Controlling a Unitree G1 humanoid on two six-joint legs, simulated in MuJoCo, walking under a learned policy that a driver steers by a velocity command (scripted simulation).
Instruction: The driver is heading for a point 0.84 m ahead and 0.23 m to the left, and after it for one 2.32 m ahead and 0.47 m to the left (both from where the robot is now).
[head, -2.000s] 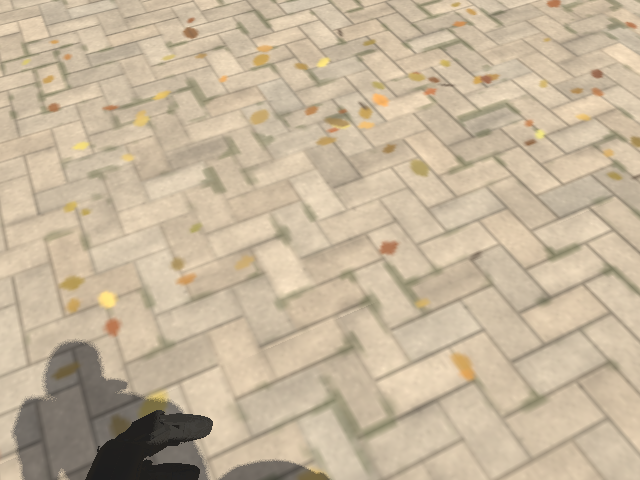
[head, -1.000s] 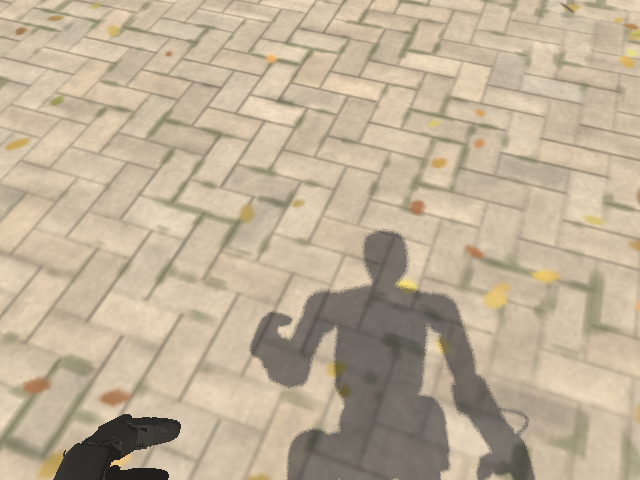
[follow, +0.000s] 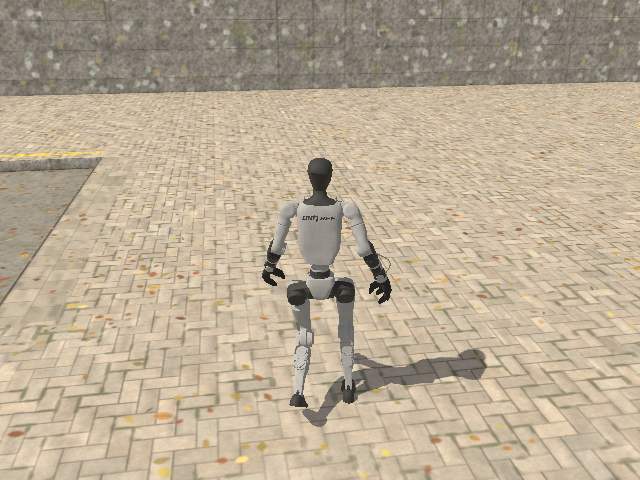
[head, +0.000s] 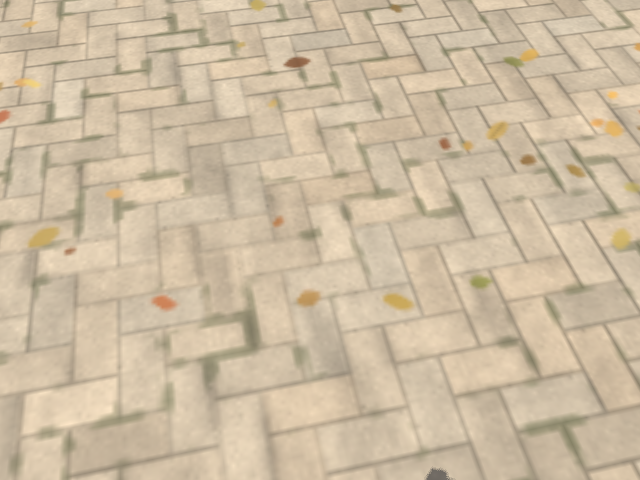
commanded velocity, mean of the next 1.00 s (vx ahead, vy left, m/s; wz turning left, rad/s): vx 1.00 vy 0.00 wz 0.67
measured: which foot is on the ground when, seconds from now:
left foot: up 0.00-0.34, down 0.36-0.78, up 0.80-1.00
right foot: down 0.00-0.34, up 0.36-0.74, down 0.76-1.00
